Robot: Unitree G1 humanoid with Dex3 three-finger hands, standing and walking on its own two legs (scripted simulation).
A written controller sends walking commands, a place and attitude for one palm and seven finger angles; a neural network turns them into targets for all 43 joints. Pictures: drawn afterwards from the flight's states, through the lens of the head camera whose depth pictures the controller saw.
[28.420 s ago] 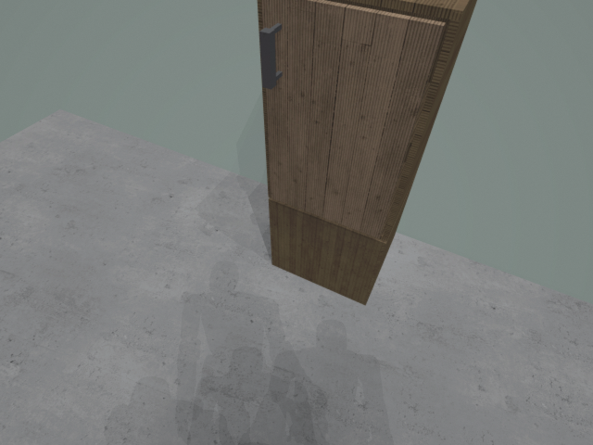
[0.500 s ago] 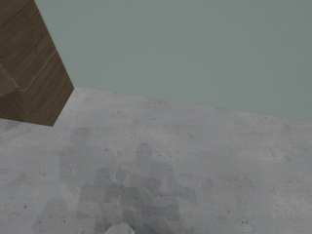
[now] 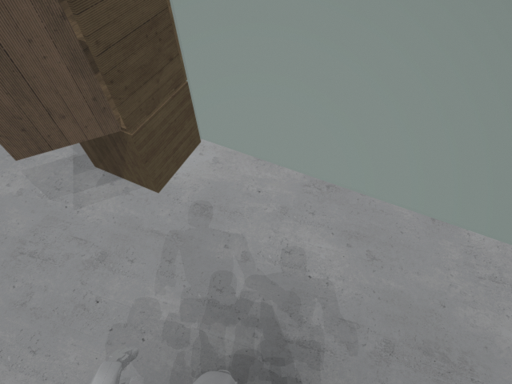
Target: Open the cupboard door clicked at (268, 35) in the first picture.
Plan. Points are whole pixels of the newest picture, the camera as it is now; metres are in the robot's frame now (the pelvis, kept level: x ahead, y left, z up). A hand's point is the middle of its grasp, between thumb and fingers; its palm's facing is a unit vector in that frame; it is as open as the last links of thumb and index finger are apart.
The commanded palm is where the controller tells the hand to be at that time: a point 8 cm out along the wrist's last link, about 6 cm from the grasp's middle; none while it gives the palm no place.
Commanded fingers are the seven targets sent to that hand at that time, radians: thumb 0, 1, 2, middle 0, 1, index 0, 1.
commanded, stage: turn to face it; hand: left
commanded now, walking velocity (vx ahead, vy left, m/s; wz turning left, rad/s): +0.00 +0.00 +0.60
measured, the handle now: out of the picture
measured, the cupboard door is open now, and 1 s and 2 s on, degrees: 50 50 50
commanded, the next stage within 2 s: take the last steps up to it in 0.66 s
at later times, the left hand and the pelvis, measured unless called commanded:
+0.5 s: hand out of the picture +0.03 +0.26 -0.17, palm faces +0.29 -0.93 -0.22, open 7.4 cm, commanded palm none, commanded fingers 0.00 0.90 0.90 -0.20 -0.30 -0.20 -0.30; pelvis +0.03 +0.04 +0.01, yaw +15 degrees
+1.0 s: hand out of the picture +0.00 +0.22 -0.16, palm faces +0.45 -0.87 -0.18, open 7.3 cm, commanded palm none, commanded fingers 0.00 0.90 0.90 -0.20 -0.30 -0.20 -0.30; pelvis +0.06 +0.04 +0.01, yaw +24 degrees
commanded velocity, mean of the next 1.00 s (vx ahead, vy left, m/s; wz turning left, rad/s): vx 0.08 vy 0.04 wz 0.33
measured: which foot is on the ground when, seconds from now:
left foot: up 0.00-0.26, down 0.28-0.70, up 0.72-1.00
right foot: down 0.00-0.28, up 0.30-0.68, down 0.70-1.00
